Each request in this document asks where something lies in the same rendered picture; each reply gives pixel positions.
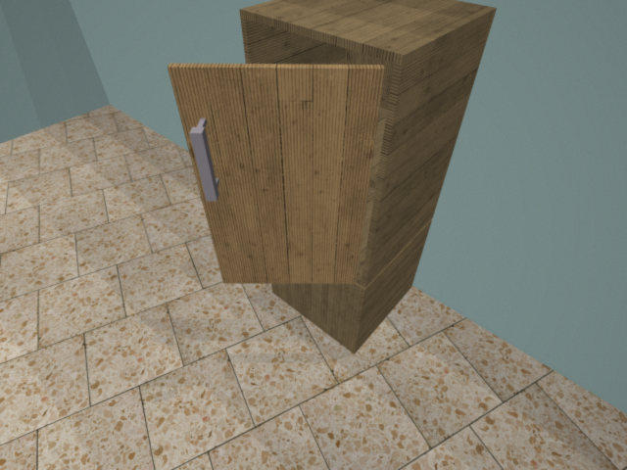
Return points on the handle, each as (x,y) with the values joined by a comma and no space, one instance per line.
(204,161)

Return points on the cupboard door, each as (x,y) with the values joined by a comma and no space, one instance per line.
(292,148)

